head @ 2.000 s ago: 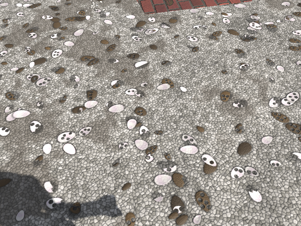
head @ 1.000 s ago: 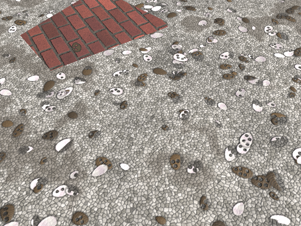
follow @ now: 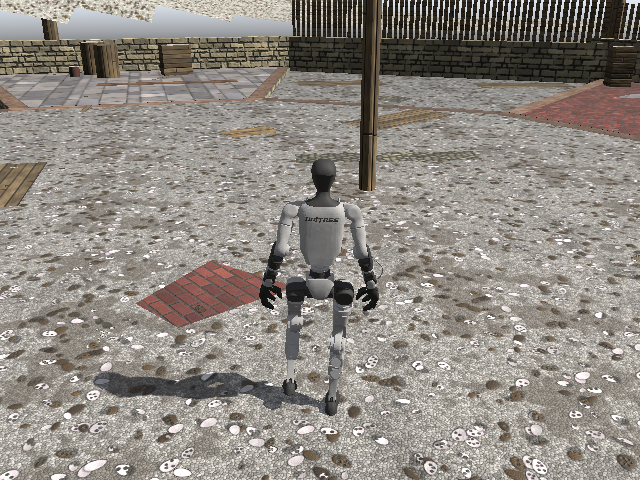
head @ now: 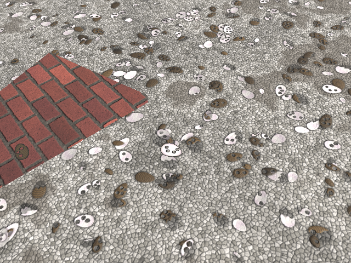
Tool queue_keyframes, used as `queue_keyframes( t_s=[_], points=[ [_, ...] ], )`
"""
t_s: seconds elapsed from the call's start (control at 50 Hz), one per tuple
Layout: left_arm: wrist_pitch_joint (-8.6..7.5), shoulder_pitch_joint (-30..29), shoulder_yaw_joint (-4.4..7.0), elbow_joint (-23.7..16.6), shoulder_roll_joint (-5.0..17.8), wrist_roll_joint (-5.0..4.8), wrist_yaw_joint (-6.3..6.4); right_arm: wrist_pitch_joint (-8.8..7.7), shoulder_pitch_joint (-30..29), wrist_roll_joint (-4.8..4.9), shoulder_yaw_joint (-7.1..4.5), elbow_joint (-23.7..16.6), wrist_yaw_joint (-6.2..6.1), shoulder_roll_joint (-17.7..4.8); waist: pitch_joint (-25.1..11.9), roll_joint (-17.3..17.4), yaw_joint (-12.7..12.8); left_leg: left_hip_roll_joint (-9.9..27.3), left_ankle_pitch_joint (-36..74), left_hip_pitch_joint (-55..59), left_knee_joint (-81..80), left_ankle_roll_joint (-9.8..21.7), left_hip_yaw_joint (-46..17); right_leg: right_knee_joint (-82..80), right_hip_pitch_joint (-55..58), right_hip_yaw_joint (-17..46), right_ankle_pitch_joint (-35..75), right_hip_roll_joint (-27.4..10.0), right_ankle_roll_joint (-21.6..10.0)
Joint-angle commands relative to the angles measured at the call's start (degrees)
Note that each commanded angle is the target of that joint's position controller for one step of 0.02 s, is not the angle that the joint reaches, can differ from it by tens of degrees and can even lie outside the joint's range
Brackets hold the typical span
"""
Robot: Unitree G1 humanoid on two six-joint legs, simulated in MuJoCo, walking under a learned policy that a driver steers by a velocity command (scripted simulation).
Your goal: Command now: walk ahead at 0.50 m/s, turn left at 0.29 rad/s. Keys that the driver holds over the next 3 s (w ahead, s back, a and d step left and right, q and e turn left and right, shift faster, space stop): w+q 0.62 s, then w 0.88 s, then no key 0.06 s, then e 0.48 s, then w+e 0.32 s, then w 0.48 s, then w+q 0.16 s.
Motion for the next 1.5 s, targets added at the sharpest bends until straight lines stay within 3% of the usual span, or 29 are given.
queue_keyframes(
  t_s=[0.02,0.2,0.26,0.3,0.32,0.34,0.36,0.38,0.42,0.46,0.52,0.74,0.8,0.84,0.86,0.88,0.9,0.92,0.96,1.04,1.14,1.28,1.34,1.38,1.4,1.42,1.44,1.46,1.5],
  points=[
    [-1.38,1.6,1.14,-1.7,5.7,-0.08,0.33,0.45,-0.7,0.08,-0.65,-2.5,0.48,-2.3,2.5,-5.2,-0.4,1.4,6.4,-6.9,-1.4,-0.8,-1.1,-10.8,0.9,8.0,11.7,-15.9,-3.7],
    [-0.78,8.3,0.82,2.4,6.2,0.07,1.74,-0.08,-15.8,-0.29,1.02,-8.6,1.43,-0.2,4.9,-5.6,3.0,-1.1,11.9,-6.0,-22.6,1.6,8.1,-6.5,10.9,-2.1,30.0,-16.6,-1.5],
    [-0.02,7.2,1.20,2.7,8.2,0.35,2.41,0.02,-12.5,-0.49,0.47,-8.3,1.07,-1.5,1.8,-7.7,0.5,-5.4,3.9,1.0,-24.6,5.1,11.3,3.2,14.9,-4.8,53.0,-17.7,-0.7],
    [0.95,6.0,1.69,2.3,9.8,0.62,2.52,-0.24,-3.4,-0.70,-0.76,-5.9,0.60,-3.6,-3.8,-8.5,-3.5,-9.0,-1.1,11.5,-26.7,8.2,11.7,18.6,14.1,-5.8,59.2,-18.1,-0.9],
    [1.26,4.7,1.83,1.5,10.3,0.34,2.32,-0.68,5.1,-1.27,-1.96,-3.4,0.17,-5.8,-8.1,-6.7,-7.8,-8.6,0.5,23.8,-31.8,10.7,8.5,31.7,7.1,-6.6,49.8,-17.2,0.1],
    [0.85,5.0,1.08,-1.3,7.3,-0.54,1.68,-0.50,11.3,-1.79,-4.09,-2.6,-0.82,-12.1,-14.1,1.5,-9.5,4.9,-4.6,40.2,-33.5,16.2,-10.3,51.9,-10.3,-7.4,23.9,-13.0,2.3],
    [0.25,4.3,1.01,-5.1,5.3,-0.74,0.69,-0.05,8.0,-0.54,-4.91,-3.8,-0.80,-15.9,-16.9,9.9,-5.4,17.6,3.7,49.5,-41.5,24.6,-41.2,68.5,-30.7,0.8,-21.9,0.2,4.5],
    [-0.28,-2.5,1.36,-6.1,7.6,0.27,0.45,0.41,7.5,1.08,-4.66,-3.2,-1.08,-14.0,-11.7,0.2,-6.7,15.3,3.7,46.3,-42.9,22.6,-34.3,68.0,-36.5,10.0,-16.3,-4.4,3.7],
    [-1.18,-3.5,1.26,-6.2,7.0,-0.23,0.38,0.07,2.3,1.07,-3.15,-3.2,-1.43,-8.2,-0.2,-5.7,-1.9,10.3,16.0,30.9,-45.0,16.3,-21.5,57.4,-32.8,9.3,-9.0,-8.7,3.6],
    [1.14,0.2,0.95,-5.9,5.6,1.51,0.09,-0.55,-1.4,1.61,-2.49,-4.3,-1.77,-6.9,-1.3,-2.3,1.8,6.5,18.7,24.1,-47.3,14.8,-15.8,52.0,-26.1,9.3,-8.0,-9.8,5.3],
    [2.99,-2.8,0.95,-7.4,5.1,1.82,-0.29,-1.91,1.0,1.63,-2.75,-3.7,-1.54,-8.3,-0.6,-2.7,2.0,3.4,21.7,20.8,-48.2,14.4,-12.8,45.9,-26.0,7.7,-6.1,-9.9,7.7],
    [2.15,-22.8,-0.18,-15.0,5.0,0.87,-1.60,-1.90,12.2,0.73,-2.30,-1.9,-2.34,-8.3,1.2,1.4,-5.8,3.6,27.8,33.3,-45.7,9.5,-14.1,19.6,-30.3,5.8,9.6,-6.3,6.0],
    [1.49,-17.5,0.47,-14.1,7.0,0.73,-1.31,-2.35,9.4,0.45,-2.43,-2.3,-2.91,-10.0,0.6,2.4,-2.2,5.4,36.5,33.6,-41.8,7.1,-14.2,14.3,-20.2,6.1,4.7,-4.3,2.9],
    [0.68,-4.3,1.70,-9.9,9.3,0.70,-0.21,-2.65,7.8,0.38,-2.40,-2.2,-2.56,-10.6,-5.7,0.1,4.1,2.0,45.0,31.7,-26.6,5.2,-10.8,9.5,-3.7,5.0,3.2,-2.1,0.5],
    [0.17,4.5,2.54,-8.8,12.6,1.80,0.69,-2.97,8.3,0.69,-1.56,-3.4,-2.19,-7.9,-12.5,-4.1,7.3,-1.0,31.3,23.4,-12.0,4.2,-8.7,8.6,9.7,15.5,-3.2,-12.0,-2.3],
    [0.64,8.0,4.25,-7.9,18.9,2.51,0.65,-2.87,16.8,2.79,-0.66,-3.8,-1.89,-2.8,-19.4,-18.4,4.2,-11.6,-7.4,5.3,7.8,1.4,-3.0,3.8,23.9,43.0,-7.9,-27.1,-10.7],
    [1.49,4.2,3.58,-7.8,14.3,0.72,0.01,-2.63,15.0,0.74,-1.16,-2.7,-2.30,-7.4,-15.1,-12.0,2.9,-9.5,-15.0,-1.2,13.3,2.2,-5.5,-1.0,18.6,50.5,-13.6,-27.0,-10.9],
    [1.55,-1.3,2.58,-9.0,10.1,0.17,-0.26,-2.50,9.9,0.28,-1.34,-3.4,-2.04,-7.8,-6.2,-6.1,1.7,-6.6,-10.0,-2.4,13.3,2.2,-5.8,-1.7,10.1,40.8,-13.8,-24.6,-9.9],
    [0.91,-3.9,1.51,-8.1,6.6,0.53,-0.33,-2.28,5.0,-0.01,-0.89,-4.6,-1.26,-6.2,-0.9,-4.6,0.5,-3.2,-5.8,-0.7,7.9,1.9,-4.6,-4.0,1.6,28.2,-2.6,-19.1,-7.1],
    [-0.74,-0.3,1.44,-4.7,6.8,-0.47,-0.54,-0.63,5.4,-1.03,-0.24,-4.2,-0.23,-4.4,-1.5,-7.7,-1.4,-1.6,-3.7,1.1,3.0,0.1,-1.9,-6.3,-0.8,19.5,10.7,-15.7,-6.7],
    [-0.56,3.9,1.37,-1.9,6.8,-0.68,-0.62,-0.53,-7.2,-0.76,0.80,-8.1,0.43,-2.9,2.0,-6.5,0.7,1.4,5.6,-5.5,-9.5,-2.3,2.3,-10.1,0.8,13.9,12.4,-13.5,-6.5],
    [-0.21,9.1,1.50,1.4,8.0,-0.26,-0.25,-1.15,-17.5,-0.10,1.71,-11.0,0.19,-2.5,2.8,-6.9,3.2,-0.7,9.9,-0.7,-25.4,-0.9,5.3,-6.9,6.4,11.2,21.8,-15.0,-5.2],
    [0.25,8.1,1.71,2.1,8.9,0.03,0.27,-1.65,-15.3,-0.30,1.14,-10.6,-0.34,-3.6,2.0,-7.1,1.1,-2.6,4.4,4.7,-29.1,1.6,5.7,-1.3,9.6,10.9,32.2,-16.5,-4.2],
    [0.69,7.1,1.51,2.4,8.6,-0.24,0.34,-2.59,-1.8,-1.03,-0.07,-5.9,-1.21,-5.4,-5.1,-4.7,-4.7,-5.1,5.0,22.4,-34.7,4.3,6.6,14.6,6.7,7.7,39.6,-13.4,-2.3],
    [0.58,6.2,0.83,0.6,6.9,-0.60,0.29,-3.09,8.6,-2.28,-1.27,-3.7,-1.93,-9.4,-12.0,-0.3,-8.6,5.0,0.7,37.1,-35.5,7.4,-4.4,30.0,-3.8,5.5,24.9,-10.7,-1.0],
    [0.61,12.9,-0.48,-0.8,0.6,-2.18,-0.10,-2.65,11.8,-2.46,-2.89,-3.0,-2.14,-15.3,-18.4,13.4,-5.8,21.3,-3.1,51.8,-40.9,15.4,-31.3,50.9,-24.5,2.1,-14.9,-0.3,1.5],
    [1.05,9.0,1.41,0.2,8.0,-0.25,0.41,-1.90,8.9,0.19,-2.51,-3.2,-1.78,-12.0,-15.1,4.4,-6.0,19.6,-6.4,46.9,-44.2,15.0,-34.8,55.9,-30.0,9.2,-19.1,-1.7,0.6],
    [0.85,4.7,1.67,-1.2,7.7,-0.19,0.09,-1.90,3.0,0.60,-1.61,-3.9,-1.62,-9.0,-6.6,2.3,-3.6,17.0,-5.0,39.1,-45.2,13.4,-25.4,55.4,-31.6,10.1,-14.1,-4.6,0.1],
    [1.05,2.3,1.34,-1.2,5.6,-0.03,-0.46,-2.77,-0.9,0.40,-0.47,-3.6,-1.40,-4.6,-1.0,1.1,-0.7,11.6,4.2,28.3,-48.8,9.9,-14.9,49.2,-27.1,9.8,-8.6,-7.7,0.6]
  ],
)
